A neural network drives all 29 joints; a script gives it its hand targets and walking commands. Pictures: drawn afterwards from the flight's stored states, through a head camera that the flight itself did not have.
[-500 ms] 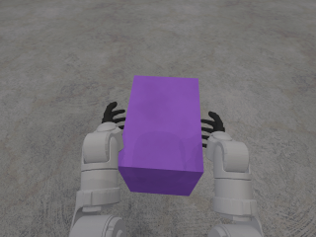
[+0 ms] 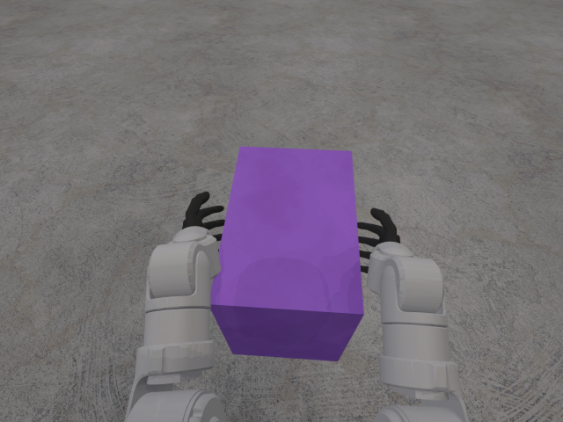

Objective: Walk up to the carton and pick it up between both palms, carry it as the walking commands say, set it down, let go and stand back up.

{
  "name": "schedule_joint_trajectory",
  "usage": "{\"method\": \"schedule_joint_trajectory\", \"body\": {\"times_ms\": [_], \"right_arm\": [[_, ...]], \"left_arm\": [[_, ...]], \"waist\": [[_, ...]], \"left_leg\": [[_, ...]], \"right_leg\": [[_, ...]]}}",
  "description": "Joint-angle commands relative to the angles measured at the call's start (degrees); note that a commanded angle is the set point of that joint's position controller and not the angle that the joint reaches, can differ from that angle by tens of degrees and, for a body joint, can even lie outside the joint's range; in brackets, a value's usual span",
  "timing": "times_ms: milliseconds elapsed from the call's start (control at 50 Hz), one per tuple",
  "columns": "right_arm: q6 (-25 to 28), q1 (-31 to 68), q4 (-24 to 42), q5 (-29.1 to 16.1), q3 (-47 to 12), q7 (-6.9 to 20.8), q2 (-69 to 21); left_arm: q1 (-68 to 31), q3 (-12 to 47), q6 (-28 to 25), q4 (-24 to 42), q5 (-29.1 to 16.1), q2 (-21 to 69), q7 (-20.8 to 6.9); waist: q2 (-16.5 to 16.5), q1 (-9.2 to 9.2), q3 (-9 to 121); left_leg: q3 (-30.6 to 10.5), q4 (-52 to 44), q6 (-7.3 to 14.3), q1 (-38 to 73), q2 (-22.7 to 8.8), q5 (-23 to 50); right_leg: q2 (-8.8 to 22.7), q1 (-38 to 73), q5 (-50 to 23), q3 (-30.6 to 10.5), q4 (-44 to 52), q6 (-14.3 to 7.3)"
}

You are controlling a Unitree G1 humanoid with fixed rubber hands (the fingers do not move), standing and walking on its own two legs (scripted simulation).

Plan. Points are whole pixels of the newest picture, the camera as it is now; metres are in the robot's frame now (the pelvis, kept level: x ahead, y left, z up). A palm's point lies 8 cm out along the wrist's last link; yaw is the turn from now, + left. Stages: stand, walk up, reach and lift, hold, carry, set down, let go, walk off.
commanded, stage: carry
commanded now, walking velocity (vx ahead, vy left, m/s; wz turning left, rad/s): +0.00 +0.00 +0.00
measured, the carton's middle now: (290, 256) +0.37 -0.01 +0.03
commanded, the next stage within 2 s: hold in 1.30 s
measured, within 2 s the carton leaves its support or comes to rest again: neither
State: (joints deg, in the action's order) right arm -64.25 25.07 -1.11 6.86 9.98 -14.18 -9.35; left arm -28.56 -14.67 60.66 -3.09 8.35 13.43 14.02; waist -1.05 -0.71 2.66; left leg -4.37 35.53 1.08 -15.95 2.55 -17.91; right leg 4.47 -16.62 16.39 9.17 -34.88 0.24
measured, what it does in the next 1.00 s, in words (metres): stands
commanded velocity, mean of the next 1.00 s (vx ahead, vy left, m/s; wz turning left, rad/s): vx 0.00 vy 0.00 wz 0.00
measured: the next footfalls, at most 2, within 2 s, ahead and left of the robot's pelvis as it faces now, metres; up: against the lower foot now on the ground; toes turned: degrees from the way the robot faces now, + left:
none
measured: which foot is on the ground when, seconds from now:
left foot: down 0.00-1.00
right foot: down 0.00-1.00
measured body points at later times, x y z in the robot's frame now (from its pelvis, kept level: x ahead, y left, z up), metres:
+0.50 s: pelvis -0.04 -0.01 +0.00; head -0.07 -0.01 +0.45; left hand +0.30 +0.11 +0.11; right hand +0.28 -0.15 +0.10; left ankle +0.01 +0.11 -0.73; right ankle +0.03 -0.12 -0.73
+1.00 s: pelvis -0.04 -0.01 +0.00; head -0.08 -0.01 +0.45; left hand +0.29 +0.10 +0.08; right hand +0.27 -0.16 +0.06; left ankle +0.01 +0.11 -0.73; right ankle +0.03 -0.12 -0.73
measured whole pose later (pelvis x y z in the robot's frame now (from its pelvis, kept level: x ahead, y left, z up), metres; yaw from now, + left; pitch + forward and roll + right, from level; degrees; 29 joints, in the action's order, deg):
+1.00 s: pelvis -0.04 -0.01 +0.00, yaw -1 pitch -2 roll +0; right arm -56.9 24.0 -11.8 9.1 12.0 -12.9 -9.8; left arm -27.7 -14.9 53.1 -14.2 10.1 12.8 13.3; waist -0.1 -0.7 2.8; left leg -4.4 35.4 0.7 -18.9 1.3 -14.2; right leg 3.1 -19.6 12.3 9.2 -34.2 -2.1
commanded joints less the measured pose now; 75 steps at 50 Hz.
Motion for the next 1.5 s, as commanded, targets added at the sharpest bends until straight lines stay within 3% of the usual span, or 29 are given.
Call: {"method": "schedule_joint_trajectory", "body": {"times_ms": [0,60,100,220,340,440,520,640,780,860,880,900,920,940,1020,1060,1140,1160,1240,1260,1280,1300,1320,1340,1360,1380,1400,1460,1480], "right_arm": [[3.2,42.2,6.5,-19.3,-31.5,12.6,-55.4],[3.4,47.3,6.2,-19.3,-31.3,12.2,-54.8],[3.2,43.0,6.1,-19.2,-32.2,12.2,-56.0],[3.1,42.3,3.7,-18.2,-31.6,11.5,-54.2],[3.6,38.5,4.1,-18.0,-30.6,12.0,-55.4],[3.7,40.1,4.5,-18.2,-31.4,12.4,-55.2],[3.9,38.1,4.1,-18.1,-30.5,13.1,-55.1],[4.1,38.3,5.9,-18.3,-31.9,13.2,-54.9],[6.4,42.3,-1.9,-15.4,-28.8,13.3,-51.4],[9.1,45.3,-2.3,-15.9,-29.4,14.1,-52.7],[10.1,45.6,-9.1,-13.1,-25.5,14.4,-50.0],[10.1,41.5,-3.2,-15.1,-28.4,14.6,-53.5],[12.5,46.7,-13.6,-11.3,-22.7,15.1,-46.9],[13.3,50.6,-3.7,-15.1,-27.4,14.9,-50.9],[16.4,41.4,-12.1,-11.4,-23.2,16.0,-48.2],[18.6,45.0,-14.4,-10.3,-21.4,16.1,-45.6],[20.3,41.7,-9.0,-11.9,-24.5,16.9,-47.9],[20.2,45.3,-2.2,-14.8,-28.1,16.4,-49.7],[20.4,37.7,-11.8,-9.9,-23.9,17.1,-46.3],[20.5,44.0,-7.4,-12.5,-26.7,16.7,-47.2],[20.3,45.8,-5.1,-13.4,-27.3,16.2,-48.1],[21.4,25.7,-15.9,-7.0,-27.2,19.7,-52.2],[22.3,17.3,-15.3,-7.8,-28.8,20.9,-53.2],[22.7,20.1,-13.8,-7.4,-28.2,21.3,-53.5],[23.9,28.7,-8.0,-9.9,-31.5,22.0,-55.0],[24.0,29.6,-8.7,-9.3,-30.9,22.1,-55.9],[24.8,34.6,-4.5,-10.7,-32.9,22.3,-56.9],[24.1,33.4,-6.1,-10.1,-31.9,22.4,-60.1],[24.8,32.2,-4.5,-11.5,-33.4,22.8,-60.4]], "left_arm": [[-27.0,33.1,1.6,-5.6,-15.9,53.5,-12.7],[-31.8,32.7,1.4,-5.4,-15.7,52.6,-12.2],[-28.5,32.9,1.3,-4.9,-16.2,52.9,-12.6],[-24.8,31.1,1.5,-9.2,-14.3,50.9,-12.1],[-26.6,33.1,0.9,-5.2,-16.1,53.3,-12.5],[-24.3,31.9,1.1,-8.2,-14.8,52.8,-13.1],[-24.9,33.2,0.9,-6.8,-15.2,53.3,-13.3],[-20.7,32.8,0.9,-9.1,-14.9,54.0,-13.7],[-22.8,28.0,-1.2,-18.0,-11.9,49.5,-14.4],[-27.9,28.5,-4.4,-16.3,-11.9,50.3,-14.6],[-28.1,24.4,-5.5,-22.7,-8.9,47.1,-15.0],[-25.7,28.4,-5.6,-16.2,-11.5,51.4,-15.1],[-27.9,21.9,-7.7,-28.3,-6.9,45.0,-15.5],[-32.7,27.9,-8.4,-18.4,-11.3,49.8,-15.4],[-25.8,24.7,-11.9,-24.5,-8.3,47.0,-16.1],[-31.3,24.6,-14.0,-25.3,-8.7,45.4,-16.5],[-28.5,28.2,-15.7,-19.8,-10.1,47.6,-16.8],[-27.5,30.4,-15.1,-17.3,-12.2,50.4,-16.5],[-21.5,27.4,-15.2,-26.4,-8.7,47.0,-17.8],[-25.7,28.6,-15.4,-22.8,-10.4,47.6,-17.3],[-28.6,29.8,-15.1,-20.5,-11.5,48.4,-16.8],[-8.5,28.5,-16.4,-29.8,-3.6,54.1,-20.2],[2.2,29.9,-17.4,-28.5,-3.9,54.4,-21.0],[-4.8,32.6,-18.7,-25.3,-5.3,54.8,-22.3],[-8.7,34.6,-19.9,-21.7,-6.3,55.4,-22.7],[-11.6,36.0,-20.6,-20.9,-7.3,55.4,-23.7],[-12.3,36.1,-21.3,-20.4,-7.5,56.2,-24.6],[-15.5,36.0,-22.0,-18.7,-8.8,55.5,-26.5],[-12.3,35.8,-21.9,-19.1,-7.7,55.6,-26.3]], "waist": [[-0.1,1.03,20.8],[0.5,0.77,20.6],[4.2,0.78,19.7],[5.8,0.75,21.4],[0.0,0.84,21.9],[2.8,0.87,19.8],[-3.3,0.92,21.0],[2.0,1.25,20.7],[5.0,1.3,20.3],[4.3,0.93,20.1],[4.5,1.01,20.4],[3.1,0.89,19.8],[3.9,0.9,20.8],[2.4,0.83,19.7],[-0.1,0.89,20.1],[-1.3,0.83,22.4],[-0.4,0.93,23.8],[1.0,0.94,24.3],[1.1,1.0,22.0],[1.4,1.08,22.4],[1.2,1.08,21.3],[-3.7,2.95,19.2],[-3.3,1.23,20.3],[0.1,-0.86,21.7],[1.2,1.55,23.3],[5.0,-0.89,21.5],[3.0,0.63,22.4],[8.0,-1.91,21.0],[3.9,0.2,19.6]], "left_leg": [[-6.9,-9.2,2.2,-2.7,-9.3,12.4],[-6.3,-9.7,2.2,-2.6,-7.6,3.4],[-6.2,-9.6,1.8,-4.2,-7.7,4.7],[-2.9,-5.4,1.3,-3.0,-5.3,5.5],[-5.0,-6.9,2.5,-1.2,-6.8,12.7],[-6.0,-8.4,2.2,-3.5,-6.7,8.7],[-7.0,-9.9,2.7,-1.7,-7.8,12.0],[-6.8,-9.9,2.2,-2.7,-7.8,10.4],[-4.1,-7.5,1.4,-4.6,-6.3,7.9],[-3.1,-6.8,1.5,-4.3,-5.0,3.7],[-3.1,-7.1,1.8,-2.7,-4.8,4.5],[-3.8,-8.4,1.8,-2.5,-5.7,5.4],[-4.1,-9.4,1.7,-1.8,-6.2,5.1],[-4.0,-10.0,1.8,-2.3,-6.0,4.2],[-4.3,-11.7,1.6,-2.3,-6.9,5.7],[-3.7,-11.1,1.1,-0.4,-7.2,7.7],[-3.1,-10.6,0.7,0.4,-7.7,12.5],[-2.7,-10.5,0.9,0.7,-7.7,12.2],[-3.0,-10.1,0.9,0.7,-8.1,15.7],[-2.4,-9.9,0.6,0.9,-7.9,14.8],[-2.4,-9.9,0.9,-0.9,-7.5,12.8],[-2.0,-11.2,-1.5,5.6,3.3,16.4],[-2.4,-11.1,-1.7,5.2,3.3,17.2],[-2.3,-11.1,-1.3,3.7,3.2,16.5],[-1.9,-11.0,-1.4,3.6,3.1,21.0],[-2.5,-10.8,-0.9,3.9,2.8,18.3],[-2.0,-11.2,-0.7,1.2,3.3,16.9],[-2.3,-11.6,0.6,0.3,3.3,10.8],[-1.8,-12.0,0.2,-0.7,3.1,11.5]], "right_leg": [[2.8,9.1,-2.0,-4.7,4.3,-1.5],[4.3,6.7,3.1,-7.4,7.7,-2.6],[4.4,7.9,2.1,-7.3,8.3,-3.0],[7.8,7.6,-1.9,-11.0,10.9,-4.9],[4.8,6.3,-4.7,-7.4,6.3,-3.4],[4.3,7.0,-0.6,-7.7,8.0,-3.5],[2.7,6.4,-1.4,-6.7,5.7,-2.9],[2.7,7.3,-0.7,-7.0,6.9,-3.3],[4.9,8.0,-2.1,-9.2,9.9,-4.1],[6.3,6.7,3.3,-11.0,12.5,-4.9],[6.1,5.2,4.3,-10.8,12.9,-4.8],[5.9,4.8,5.3,-10.2,12.6,-4.6],[5.5,5.5,6.0,-10.2,12.3,-4.3],[4.7,4.9,5.7,-9.2,12.0,-3.8],[3.4,6.9,2.2,-7.8,10.2,-3.4],[2.9,7.5,0.8,-7.2,9.2,-3.2],[3.0,9.9,-4.6,-7.2,8.5,-3.2],[3.1,10.3,-4.9,-7.3,8.8,-3.2],[2.8,8.7,-6.6,-6.7,8.2,-2.8],[3.0,9.2,-5.7,-6.8,8.2,-2.7],[3.2,9.2,-5.4,-7.3,9.0,-2.7],[-8.5,19.6,-19.3,-10.9,11.7,-0.2],[-8.6,21.0,-22.8,-10.5,11.2,0.6],[-9.4,21.4,-21.7,-10.3,11.0,0.6],[-9.8,22.4,-23.2,-10.4,10.7,0.7],[-9.8,20.9,-20.6,-10.6,11.6,0.9],[-9.3,23.6,-20.5,-10.6,11.6,1.2],[-8.5,23.2,-16.1,-10.6,12.5,2.2],[-7.9,24.8,-18.1,-11.4,12.6,1.8]]}}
